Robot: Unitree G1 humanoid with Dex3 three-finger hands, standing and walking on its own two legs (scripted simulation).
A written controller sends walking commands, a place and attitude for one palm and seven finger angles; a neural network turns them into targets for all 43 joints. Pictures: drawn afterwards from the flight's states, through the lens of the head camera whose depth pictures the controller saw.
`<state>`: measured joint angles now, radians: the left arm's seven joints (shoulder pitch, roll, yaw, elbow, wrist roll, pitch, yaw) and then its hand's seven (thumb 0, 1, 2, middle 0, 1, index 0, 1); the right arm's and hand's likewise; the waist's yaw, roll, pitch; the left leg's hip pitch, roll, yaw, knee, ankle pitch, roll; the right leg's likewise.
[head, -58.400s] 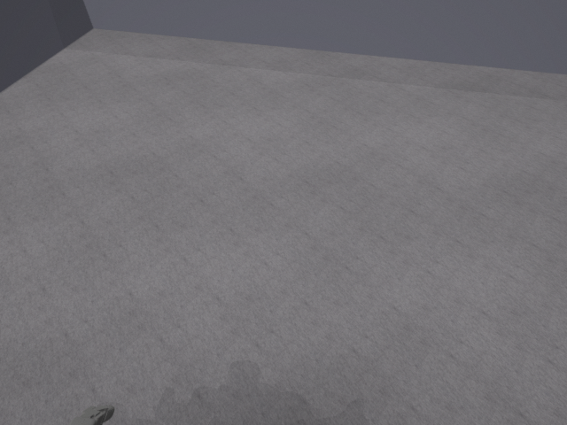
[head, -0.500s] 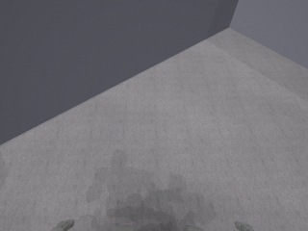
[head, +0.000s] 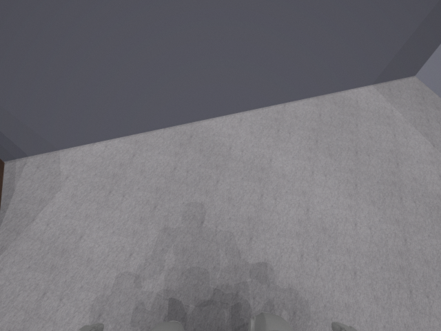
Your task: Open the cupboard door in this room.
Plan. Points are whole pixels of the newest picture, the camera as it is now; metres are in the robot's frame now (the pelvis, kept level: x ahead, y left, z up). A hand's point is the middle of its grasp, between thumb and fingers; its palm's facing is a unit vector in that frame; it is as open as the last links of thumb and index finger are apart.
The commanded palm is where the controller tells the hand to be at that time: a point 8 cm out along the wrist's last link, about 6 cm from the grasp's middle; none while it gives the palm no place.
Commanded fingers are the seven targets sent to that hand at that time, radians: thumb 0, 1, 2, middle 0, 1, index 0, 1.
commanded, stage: turn to face it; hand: left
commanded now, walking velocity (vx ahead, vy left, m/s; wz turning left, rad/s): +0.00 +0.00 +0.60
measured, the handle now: out of the picture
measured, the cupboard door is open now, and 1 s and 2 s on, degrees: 47 47 47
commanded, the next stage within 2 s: take the last steps up to it in 1.82 s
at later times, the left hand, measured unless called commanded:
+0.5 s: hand out of the picture +0.01 +0.16 -0.16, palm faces +0.31 -0.93 -0.21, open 7.4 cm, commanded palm none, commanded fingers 0.00 0.90 0.90 -0.20 -0.30 -0.20 -0.30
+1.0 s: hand out of the picture -0.01 +0.18 -0.14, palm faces +0.56 -0.77 -0.30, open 7.4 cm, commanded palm none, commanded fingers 0.00 0.90 0.90 -0.20 -0.30 -0.20 -0.30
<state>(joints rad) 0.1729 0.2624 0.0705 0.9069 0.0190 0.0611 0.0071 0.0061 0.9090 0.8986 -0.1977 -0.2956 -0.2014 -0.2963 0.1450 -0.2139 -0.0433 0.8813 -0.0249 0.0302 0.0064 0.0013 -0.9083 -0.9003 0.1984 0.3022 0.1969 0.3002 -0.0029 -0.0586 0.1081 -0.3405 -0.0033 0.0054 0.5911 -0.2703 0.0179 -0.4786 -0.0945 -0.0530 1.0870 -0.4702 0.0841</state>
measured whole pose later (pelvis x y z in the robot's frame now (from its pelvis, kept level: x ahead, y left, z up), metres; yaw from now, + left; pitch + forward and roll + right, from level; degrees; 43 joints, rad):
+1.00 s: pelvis +0.02 -0.07 +0.00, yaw +36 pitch +1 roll +0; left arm 0.14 0.24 0.05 0.84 0.02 0.01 0.01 0.00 0.91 0.90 -0.20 -0.30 -0.20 -0.30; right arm 0.18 -0.25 -0.08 0.91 -0.02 0.07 0.01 0.00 -0.91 -0.90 0.20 0.30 0.20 0.30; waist -0.02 0.03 0.10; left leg -0.45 -0.05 -0.12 0.83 -0.44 -0.03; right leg -0.28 -0.04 -0.05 0.59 -0.31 0.01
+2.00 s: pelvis +0.05 -0.06 +0.01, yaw +66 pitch -1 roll +1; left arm 0.26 0.19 0.04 0.96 0.03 0.00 0.01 0.00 0.92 0.90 -0.20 -0.30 -0.20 -0.30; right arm 0.14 -0.21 -0.05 0.98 -0.01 0.05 0.01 0.00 -0.91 -0.90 0.20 0.30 0.19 0.30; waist 0.02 -0.05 0.10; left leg -0.31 -0.01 0.04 0.67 -0.39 -0.04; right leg -0.18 -0.10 -0.14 0.53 -0.33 0.02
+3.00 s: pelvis +0.08 +0.20 +0.01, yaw +70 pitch +0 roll +1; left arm 0.27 0.18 0.06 1.07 0.03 -0.01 -0.01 0.01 0.91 0.90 -0.19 -0.29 -0.20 -0.30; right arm 0.20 -0.16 -0.05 1.01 -0.03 -0.07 -0.03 -0.02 -0.95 -0.90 0.20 0.30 0.20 0.30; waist 0.03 -0.04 0.05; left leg -0.26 0.01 0.17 0.45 -0.19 0.05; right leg -0.50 -0.11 -0.08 1.09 -0.32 0.00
